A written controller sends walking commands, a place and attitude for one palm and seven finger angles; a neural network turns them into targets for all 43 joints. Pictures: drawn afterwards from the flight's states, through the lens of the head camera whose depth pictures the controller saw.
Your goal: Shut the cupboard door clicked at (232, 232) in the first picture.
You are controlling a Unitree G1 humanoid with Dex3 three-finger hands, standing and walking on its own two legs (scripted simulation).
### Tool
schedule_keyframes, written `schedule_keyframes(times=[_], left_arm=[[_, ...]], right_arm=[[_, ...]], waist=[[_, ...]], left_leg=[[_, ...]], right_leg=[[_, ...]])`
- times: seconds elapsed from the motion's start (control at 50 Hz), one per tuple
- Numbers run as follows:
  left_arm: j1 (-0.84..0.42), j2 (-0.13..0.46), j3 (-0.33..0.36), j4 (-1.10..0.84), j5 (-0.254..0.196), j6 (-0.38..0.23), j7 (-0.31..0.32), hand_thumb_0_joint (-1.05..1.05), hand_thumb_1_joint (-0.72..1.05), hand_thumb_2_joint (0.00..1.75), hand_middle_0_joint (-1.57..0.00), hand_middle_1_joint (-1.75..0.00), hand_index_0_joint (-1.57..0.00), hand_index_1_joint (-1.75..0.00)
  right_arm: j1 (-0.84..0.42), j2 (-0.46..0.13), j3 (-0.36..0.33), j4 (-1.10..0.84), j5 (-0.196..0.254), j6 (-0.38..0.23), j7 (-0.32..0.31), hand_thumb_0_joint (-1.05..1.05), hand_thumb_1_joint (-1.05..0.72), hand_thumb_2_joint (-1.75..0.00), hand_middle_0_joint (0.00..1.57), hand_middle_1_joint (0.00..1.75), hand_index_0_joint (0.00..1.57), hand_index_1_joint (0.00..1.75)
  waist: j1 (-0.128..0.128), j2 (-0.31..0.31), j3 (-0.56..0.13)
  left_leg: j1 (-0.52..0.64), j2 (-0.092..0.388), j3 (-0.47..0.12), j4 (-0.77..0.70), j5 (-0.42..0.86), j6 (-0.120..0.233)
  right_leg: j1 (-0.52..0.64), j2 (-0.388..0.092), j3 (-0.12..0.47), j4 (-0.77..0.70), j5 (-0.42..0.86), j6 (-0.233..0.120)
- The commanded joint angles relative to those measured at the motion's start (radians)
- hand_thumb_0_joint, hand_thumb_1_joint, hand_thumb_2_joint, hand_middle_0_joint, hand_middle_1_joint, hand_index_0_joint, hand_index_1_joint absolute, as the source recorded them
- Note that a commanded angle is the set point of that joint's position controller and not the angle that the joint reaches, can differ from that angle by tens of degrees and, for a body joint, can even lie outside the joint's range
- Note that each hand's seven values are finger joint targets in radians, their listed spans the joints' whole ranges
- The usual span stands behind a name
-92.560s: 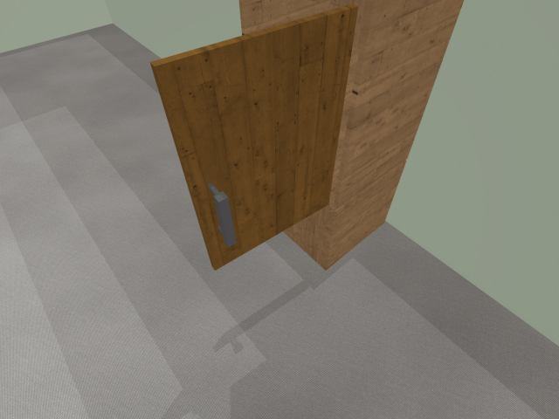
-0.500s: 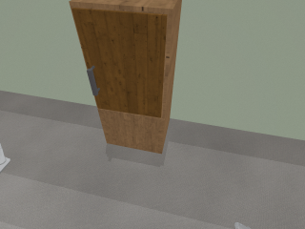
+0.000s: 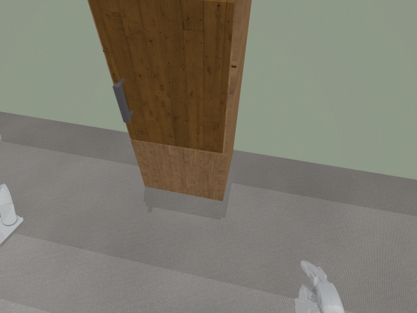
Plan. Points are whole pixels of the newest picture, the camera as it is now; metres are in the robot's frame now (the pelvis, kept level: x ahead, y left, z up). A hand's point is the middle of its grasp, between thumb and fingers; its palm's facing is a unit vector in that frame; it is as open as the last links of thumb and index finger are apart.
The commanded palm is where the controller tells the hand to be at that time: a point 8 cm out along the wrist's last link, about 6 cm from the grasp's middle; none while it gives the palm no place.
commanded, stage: stop stepping back and stand still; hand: left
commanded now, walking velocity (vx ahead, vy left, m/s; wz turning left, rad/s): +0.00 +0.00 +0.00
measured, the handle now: (124, 101) +0.84 +0.36 -0.10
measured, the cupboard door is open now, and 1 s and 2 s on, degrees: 1 1 1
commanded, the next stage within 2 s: let the arm hang, fingers relaxed in 0.16 s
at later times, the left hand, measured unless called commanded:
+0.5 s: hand out of the picture +0.08 +0.23 -0.13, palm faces -0.03 -0.96 -0.29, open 7.4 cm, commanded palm none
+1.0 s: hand out of the picture -0.10 +0.21 -0.16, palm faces +0.06 -0.97 -0.24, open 7.3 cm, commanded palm none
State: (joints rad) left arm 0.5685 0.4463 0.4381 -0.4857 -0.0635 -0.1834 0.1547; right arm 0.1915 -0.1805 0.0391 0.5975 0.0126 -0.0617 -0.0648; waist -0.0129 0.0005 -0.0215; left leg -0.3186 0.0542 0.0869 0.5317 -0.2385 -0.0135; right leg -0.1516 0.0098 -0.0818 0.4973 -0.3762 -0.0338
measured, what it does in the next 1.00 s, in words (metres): stands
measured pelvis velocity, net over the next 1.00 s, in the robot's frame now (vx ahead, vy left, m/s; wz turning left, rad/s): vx -0.04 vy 0.02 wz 0.02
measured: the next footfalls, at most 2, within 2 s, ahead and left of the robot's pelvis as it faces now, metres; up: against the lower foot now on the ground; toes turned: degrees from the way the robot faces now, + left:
none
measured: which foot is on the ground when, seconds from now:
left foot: down 0.00-1.00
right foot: down 0.00-1.00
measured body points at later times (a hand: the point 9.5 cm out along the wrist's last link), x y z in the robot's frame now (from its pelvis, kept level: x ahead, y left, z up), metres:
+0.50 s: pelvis -0.05 +0.03 -0.01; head -0.04 +0.01 +0.44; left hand +0.08 +0.28 -0.10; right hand +0.08 -0.24 -0.13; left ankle +0.02 +0.13 -0.73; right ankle -0.07 -0.09 -0.73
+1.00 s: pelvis -0.04 +0.02 +0.01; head -0.05 +0.02 +0.46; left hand -0.10 +0.27 -0.15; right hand -0.04 -0.20 -0.16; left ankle +0.02 +0.13 -0.73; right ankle -0.07 -0.09 -0.73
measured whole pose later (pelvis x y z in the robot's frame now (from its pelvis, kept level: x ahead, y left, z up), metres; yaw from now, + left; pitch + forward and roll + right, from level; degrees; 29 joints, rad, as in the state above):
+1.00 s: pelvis -0.04 +0.02 +0.01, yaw +1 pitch -2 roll -1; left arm 0.38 0.19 0.02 1.14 0.01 0.02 0.02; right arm 0.29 -0.17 0.00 1.10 -0.01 0.03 -0.02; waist -0.01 0.03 0.02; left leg -0.27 0.02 0.08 0.44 -0.13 0.03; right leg -0.12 -0.02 -0.10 0.44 -0.29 -0.01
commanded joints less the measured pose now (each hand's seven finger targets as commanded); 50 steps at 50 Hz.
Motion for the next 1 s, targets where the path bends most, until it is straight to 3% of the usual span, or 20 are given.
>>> schedule_keyframes(times=[0.0,0.08,0.12,0.14,0.22,0.24,0.26,0.3,0.32,0.38,0.42,0.46,0.5,0.54,0.6,0.68,0.74,0.78,0.88,0.98], left_arm=[[-0.007,0.156,0.112,-0.145,-0.002,-0.028,0.019,0.0,0.9,0.9,-0.2,-0.3,-0.2,-0.3],[-0.053,0.162,0.098,-0.181,0.004,-0.025,0.022,0.0,0.9,0.9,-0.2,-0.3,-0.2,-0.3],[-0.079,0.186,0.111,-0.218,0.004,-0.028,0.027,0.0,0.9,0.9,-0.2,-0.3,-0.2,-0.3],[-0.073,0.165,0.095,-0.209,0.005,-0.029,0.027,0.0,0.9,0.9,-0.2,-0.3,-0.2,-0.3],[-0.058,0.177,0.114,-0.204,0.002,-0.034,0.03,0.0,0.9,0.9,-0.2,-0.3,-0.2,-0.3],[-0.126,-0.03,-0.356,0.544,0.068,0.111,-0.114,0.0,0.9,0.9,-0.2,-0.3,-0.2,-0.3],[-0.14,-0.035,-0.332,0.583,0.075,0.19,-0.139,0.0,0.9,0.9,-0.2,-0.3,-0.2,-0.3],[-0.17,-0.057,-0.341,0.632,0.079,0.204,-0.154,0.0,0.9,0.9,-0.2,-0.3,-0.2,-0.3],[-0.201,-0.044,-0.347,0.685,0.088,0.197,-0.159,0.0,0.9,0.9,-0.2,-0.3,-0.2,-0.3],[-0.243,-0.019,-0.361,0.857,0.092,0.186,-0.162,0.0,0.9,0.9,-0.2,-0.3,-0.2,-0.3],[-0.278,-0.011,-0.373,0.974,0.092,0.185,-0.156,0.0,0.9,0.9,-0.2,-0.3,-0.2,-0.3],[-0.297,-0.04,-0.393,1.071,0.085,0.194,-0.149,0.0,0.9,0.9,-0.2,-0.3,-0.2,-0.3],[-0.307,-0.058,-0.403,1.157,0.083,0.198,-0.146,0.0,0.9,0.9,-0.2,-0.3,-0.2,-0.3],[-0.266,-0.076,-0.405,1.242,0.08,0.198,-0.143,0.0,0.9,0.9,-0.2,-0.3,-0.2,-0.3],[-0.19,-0.11,-0.396,1.363,0.078,0.199,-0.141,0.0,0.9,0.9,-0.2,-0.3,-0.2,-0.3],[-0.155,-0.132,-0.403,1.472,0.079,0.192,-0.141,0.0,0.9,0.9,-0.2,-0.3,-0.2,-0.3],[-0.153,-0.141,-0.403,1.522,0.081,0.184,-0.138,0.0,0.9,0.9,-0.2,-0.3,-0.2,-0.3],[-0.155,-0.149,-0.407,1.546,0.08,0.18,-0.135,0.0,0.9,0.9,-0.2,-0.3,-0.2,-0.3],[-0.149,-0.166,-0.408,1.584,0.079,0.18,-0.128,0.0,0.9,0.9,-0.2,-0.3,-0.2,-0.3],[-0.142,-0.178,-0.411,1.6,0.079,0.181,-0.124,0.0,0.9,0.9,-0.2,-0.3,-0.2,-0.3]], right_arm=[[-0.046,-0.135,-0.058,-0.143,-0.001,-0.032,-0.024,0.0,-0.9,-0.9,0.2,0.3,0.2,0.3],[-0.055,-0.136,-0.058,-0.146,-0.001,-0.035,-0.031,0.0,-0.9,-0.9,0.2,0.3,0.2,0.3],[-0.06,-0.142,-0.059,-0.146,-0.005,-0.039,-0.036,0.0,-0.9,-0.9,0.2,0.3,0.2,0.3],[-0.059,-0.136,-0.056,-0.145,-0.005,-0.041,-0.035,0.0,-0.9,-0.9,0.2,0.3,0.2,0.3],[-0.058,-0.146,-0.06,-0.143,-0.01,-0.048,-0.035,0.0,-0.9,-0.9,0.2,0.3,0.2,0.3],[-0.141,-0.339,-0.094,0.017,0.012,-0.096,0.059,0.0,-0.9,-0.9,0.2,0.3,0.2,0.3],[-0.072,-0.316,-0.109,0.039,-0.005,-0.04,0.067,0.0,-0.9,-0.9,0.2,0.3,0.2,0.3],[-0.052,-0.29,-0.087,0.047,-0.016,-0.009,0.066,0.0,-0.9,-0.9,0.2,0.3,0.2,0.3],[-0.047,-0.291,-0.082,0.051,-0.023,0.003,0.065,0.0,-0.9,-0.9,0.2,0.3,0.2,0.3],[-0.055,-0.29,-0.069,0.088,-0.035,0.019,0.066,0.0,-0.9,-0.9,0.2,0.3,0.2,0.3],[-0.031,-0.276,-0.065,0.119,-0.038,0.037,0.069,0.0,-0.9,-0.9,0.2,0.3,0.2,0.3],[-0.011,-0.222,-0.053,0.16,-0.041,0.058,0.069,0.0,-0.9,-0.9,0.2,0.3,0.2,0.3],[0.01,-0.195,-0.047,0.201,-0.043,0.068,0.067,0.0,-0.9,-0.9,0.2,0.3,0.2,0.3],[0.019,-0.196,-0.047,0.24,-0.043,0.067,0.061,0.0,-0.9,-0.9,0.2,0.3,0.2,0.3],[0.028,-0.176,-0.051,0.295,-0.04,0.069,0.049,0.0,-0.9,-0.9,0.2,0.3,0.2,0.3],[0.074,-0.156,-0.061,0.358,-0.034,0.075,0.039,0.0,-0.9,-0.9,0.2,0.3,0.2,0.3],[0.113,-0.145,-0.07,0.394,-0.028,0.074,0.035,0.0,-0.9,-0.9,0.2,0.3,0.2,0.3],[0.131,-0.137,-0.07,0.42,-0.027,0.074,0.034,0.0,-0.9,-0.9,0.2,0.3,0.2,0.3],[0.144,-0.121,-0.068,0.461,-0.028,0.074,0.032,0.0,-0.9,-0.9,0.2,0.3,0.2,0.3],[0.139,-0.095,-0.063,0.483,-0.029,0.074,0.034,0.0,-0.9,-0.9,0.2,0.3,0.2,0.3]], waist=[[0.003,0.001,-0.154],[0.005,0.036,-0.138],[0.007,0.07,-0.132],[0.005,0.078,-0.114],[0.008,0.101,-0.083],[-0.012,0.123,0.036],[0.003,0.131,-0.028],[0.014,0.127,-0.003],[0.02,0.045,0.0],[0.021,-0.144,-0.013],[0.003,-0.196,-0.012],[-0.009,-0.154,0.007],[-0.019,-0.03,0.012],[-0.004,0.102,0.008],[0.021,0.237,0.021],[0.014,0.151,0.035],[0.002,0.04,0.045],[-0.004,0.0,0.068],[-0.004,-0.039,0.115],[0.002,-0.028,0.14]], left_leg=[[0.146,0.052,-0.065,-0.007,0.467,0.036],[0.15,0.047,-0.071,-0.021,0.421,0.037],[0.14,0.044,-0.081,-0.035,0.375,0.035],[0.134,0.045,-0.086,-0.043,0.349,0.034],[0.098,0.043,-0.109,-0.084,0.235,0.031],[0.03,0.079,-0.113,0.04,0.376,0.04],[0.052,0.093,-0.116,0.008,0.302,0.045],[-0.041,0.12,-0.165,-0.052,0.16,0.072],[-0.069,0.119,-0.201,-0.073,0.15,0.085],[-0.059,0.085,-0.207,-0.074,0.059,0.074],[0.015,0.049,-0.178,-0.032,0.066,0.059],[0.076,0.02,-0.137,0.001,0.065,0.045],[0.109,0.021,-0.134,-0.025,0.084,0.038],[0.082,0.051,-0.174,-0.104,0.088,0.05],[0.015,0.059,-0.196,-0.2,-0.064,0.056],[0.042,0.052,-0.183,-0.207,-0.116,0.051],[0.087,0.053,-0.168,-0.185,-0.061,0.052],[0.115,0.05,-0.153,-0.165,-0.022,0.05],[0.121,0.054,-0.146,-0.175,-0.007,0.052],[0.113,0.05,-0.135,-0.186,0.007,0.049]], right_leg=[[0.005,-0.092,0.087,-0.052,0.609,0.041],[-0.012,-0.091,0.089,-0.071,0.534,0.038],[-0.016,-0.089,0.089,-0.087,0.462,0.036],[-0.029,-0.087,0.089,-0.095,0.416,0.033],[-0.043,-0.073,0.086,-0.133,0.274,0.031],[-0.145,-0.143,0.019,0.019,0.359,0.005],[-0.147,-0.13,0.071,-0.009,0.238,0.001],[-0.156,-0.089,0.041,0.039,0.042,0.007],[-0.123,-0.069,0.049,0.053,0.034,0.004],[-0.096,-0.099,0.09,-0.033,0.026,-0.011],[-0.157,-0.14,0.128,-0.08,-0.011,-0.037],[-0.214,-0.17,0.15,-0.122,-0.028,-0.054],[-0.22,-0.158,0.142,-0.12,-0.023,-0.049],[-0.145,-0.116,0.112,-0.09,0.02,-0.021],[-0.055,-0.091,0.089,-0.091,0.043,-0.019],[-0.059,-0.096,0.093,-0.146,0.046,-0.026],[-0.091,-0.11,0.102,-0.182,0.036,-0.031],[-0.125,-0.12,0.104,-0.204,0.021,-0.032],[-0.152,-0.117,0.1,-0.212,0.002,-0.027],[-0.152,-0.118,0.099,-0.21,0.012,-0.02]])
